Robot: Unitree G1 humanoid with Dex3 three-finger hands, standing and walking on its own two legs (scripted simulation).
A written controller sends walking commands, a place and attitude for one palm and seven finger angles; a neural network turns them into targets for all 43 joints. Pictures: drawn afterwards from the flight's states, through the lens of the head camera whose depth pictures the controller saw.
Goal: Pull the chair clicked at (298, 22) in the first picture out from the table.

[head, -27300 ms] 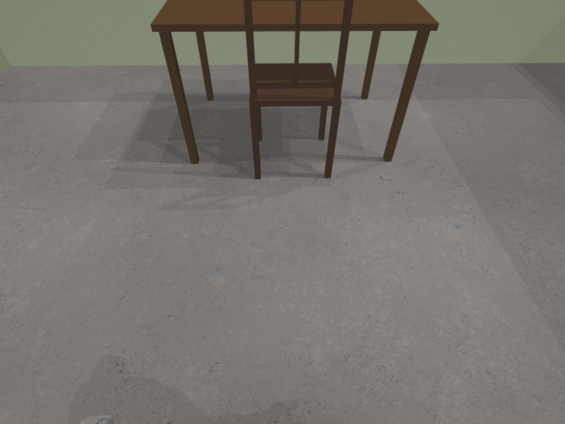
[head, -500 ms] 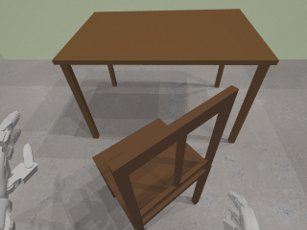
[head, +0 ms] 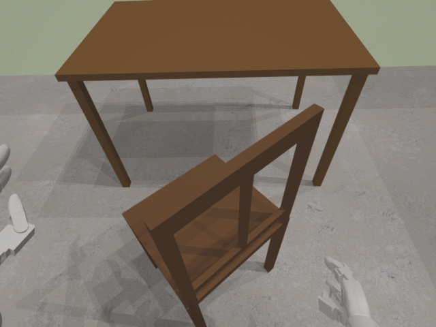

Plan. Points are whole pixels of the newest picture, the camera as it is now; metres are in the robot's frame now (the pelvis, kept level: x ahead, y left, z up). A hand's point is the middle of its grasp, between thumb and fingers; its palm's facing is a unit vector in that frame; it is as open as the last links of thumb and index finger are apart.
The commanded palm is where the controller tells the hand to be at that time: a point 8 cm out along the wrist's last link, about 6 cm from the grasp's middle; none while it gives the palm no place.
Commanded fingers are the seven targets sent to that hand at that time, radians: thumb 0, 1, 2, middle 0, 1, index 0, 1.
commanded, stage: step back with the hand held close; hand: left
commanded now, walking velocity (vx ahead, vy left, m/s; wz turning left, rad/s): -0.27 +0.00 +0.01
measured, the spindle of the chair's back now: (244, 215) +0.37 -0.02 -0.07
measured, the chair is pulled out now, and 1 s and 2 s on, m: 0.52 0.52 0.52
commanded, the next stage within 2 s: stop stepping back and stand still in 1.62 s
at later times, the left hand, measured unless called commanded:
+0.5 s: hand out of the picture +0.12 +0.28 +0.16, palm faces +0.45 -0.76 -0.47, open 7.4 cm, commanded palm +0.06 +0.32 +0.17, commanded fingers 0.00 0.90 0.90 -0.20 -0.30 -0.20 -0.30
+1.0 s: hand out of the picture +0.12 +0.28 +0.16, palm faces +0.43 -0.76 -0.49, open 7.4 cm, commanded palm +0.05 +0.32 +0.17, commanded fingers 0.00 0.90 0.90 -0.20 -0.30 -0.20 -0.30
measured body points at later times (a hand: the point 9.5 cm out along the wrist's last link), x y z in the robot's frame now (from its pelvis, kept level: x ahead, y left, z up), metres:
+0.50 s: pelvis -0.07 +0.01 -0.01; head -0.05 +0.02 +0.44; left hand +0.09 +0.32 +0.18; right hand +0.10 -0.21 -0.09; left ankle -0.02 +0.13 -0.74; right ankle -0.02 -0.13 -0.74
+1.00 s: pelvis -0.09 +0.01 -0.02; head -0.05 +0.04 +0.43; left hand +0.09 +0.32 +0.19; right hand +0.09 -0.22 -0.09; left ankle -0.02 +0.13 -0.74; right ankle -0.01 -0.13 -0.74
